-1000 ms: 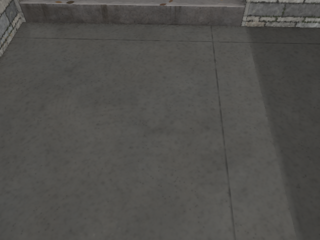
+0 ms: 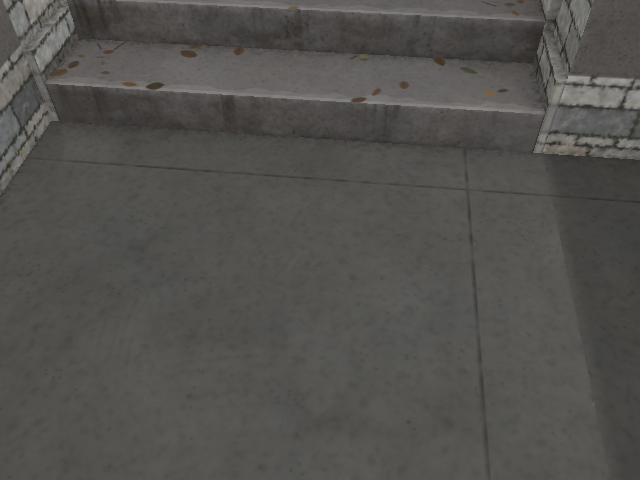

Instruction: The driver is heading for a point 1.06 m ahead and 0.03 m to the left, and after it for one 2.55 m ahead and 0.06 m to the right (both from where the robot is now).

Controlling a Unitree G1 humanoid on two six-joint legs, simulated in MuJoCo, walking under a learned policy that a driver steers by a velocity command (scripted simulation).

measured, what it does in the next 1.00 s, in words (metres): walks ahead: left foot, then right foot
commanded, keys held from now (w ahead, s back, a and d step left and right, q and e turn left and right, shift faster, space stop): w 1.00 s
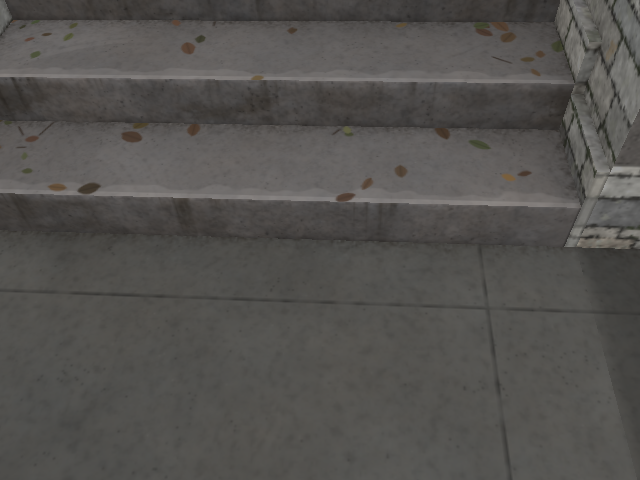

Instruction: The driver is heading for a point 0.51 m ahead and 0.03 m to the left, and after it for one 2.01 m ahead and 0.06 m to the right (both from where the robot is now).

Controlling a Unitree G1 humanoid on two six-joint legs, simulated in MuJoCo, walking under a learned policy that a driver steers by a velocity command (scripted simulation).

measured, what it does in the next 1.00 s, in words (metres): walks ahead: left foot, then right foot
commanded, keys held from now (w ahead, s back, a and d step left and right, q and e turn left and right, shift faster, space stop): w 0.50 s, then no key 0.50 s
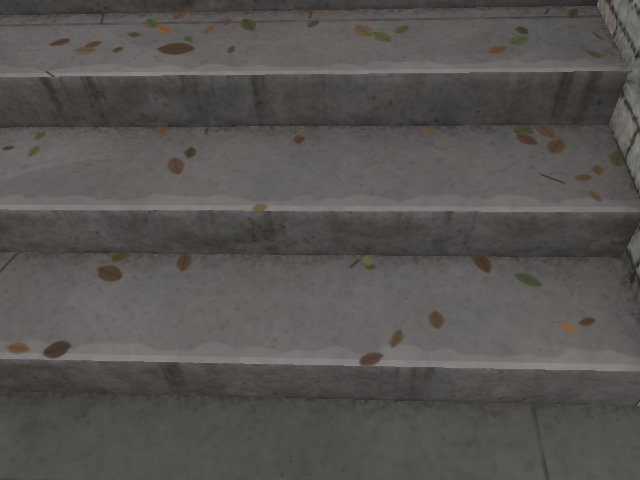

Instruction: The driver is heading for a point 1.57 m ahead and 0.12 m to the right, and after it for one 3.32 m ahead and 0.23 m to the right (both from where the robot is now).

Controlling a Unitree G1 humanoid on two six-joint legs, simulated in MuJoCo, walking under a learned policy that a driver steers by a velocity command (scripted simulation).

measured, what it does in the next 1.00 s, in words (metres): stands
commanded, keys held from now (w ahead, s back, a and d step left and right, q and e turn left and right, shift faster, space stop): no key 1.00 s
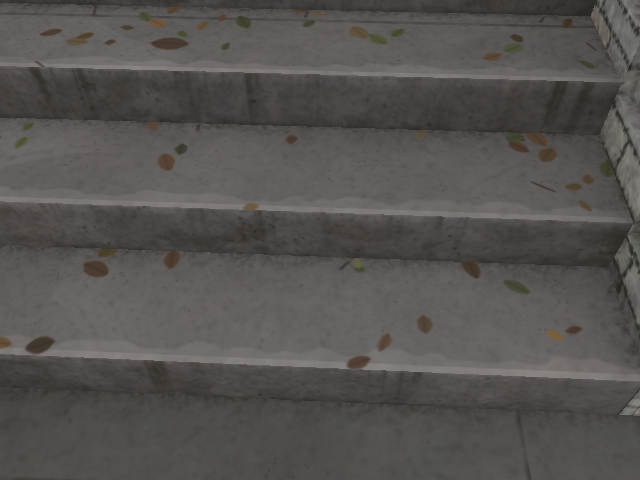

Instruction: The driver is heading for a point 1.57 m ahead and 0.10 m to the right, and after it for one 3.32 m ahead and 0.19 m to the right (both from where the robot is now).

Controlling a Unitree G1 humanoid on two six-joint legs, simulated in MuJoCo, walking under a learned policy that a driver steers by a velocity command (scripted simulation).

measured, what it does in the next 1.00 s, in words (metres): walks ahead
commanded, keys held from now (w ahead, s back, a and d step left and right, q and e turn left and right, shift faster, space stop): no key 0.28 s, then w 0.72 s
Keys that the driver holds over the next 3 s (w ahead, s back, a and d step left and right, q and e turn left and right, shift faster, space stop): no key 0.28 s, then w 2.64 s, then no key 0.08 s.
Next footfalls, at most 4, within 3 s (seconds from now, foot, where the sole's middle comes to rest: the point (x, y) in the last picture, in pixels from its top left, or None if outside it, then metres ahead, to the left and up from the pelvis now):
1.08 left None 0.49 0.08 -0.77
1.68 right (410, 312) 0.81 -0.16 -0.62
2.22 left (328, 166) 1.11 0.01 -0.47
2.70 right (420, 42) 1.39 -0.21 -0.32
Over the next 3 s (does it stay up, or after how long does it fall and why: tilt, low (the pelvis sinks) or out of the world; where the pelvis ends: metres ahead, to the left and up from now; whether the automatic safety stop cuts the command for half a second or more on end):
stays up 1.36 -0.13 0.43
